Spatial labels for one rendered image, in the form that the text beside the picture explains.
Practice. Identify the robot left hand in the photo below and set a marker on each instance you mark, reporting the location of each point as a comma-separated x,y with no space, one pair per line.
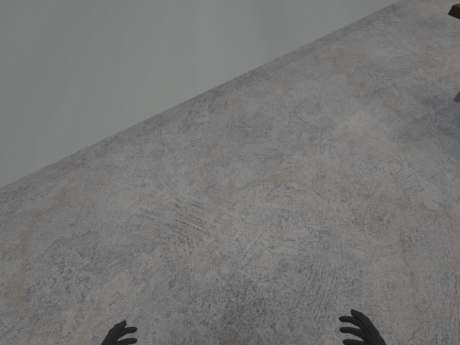
117,332

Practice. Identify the robot right hand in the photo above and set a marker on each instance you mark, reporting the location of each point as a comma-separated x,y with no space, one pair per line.
367,332

